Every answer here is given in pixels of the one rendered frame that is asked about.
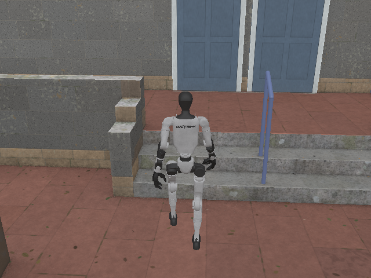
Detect stairs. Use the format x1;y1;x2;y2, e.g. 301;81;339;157
133;130;371;205

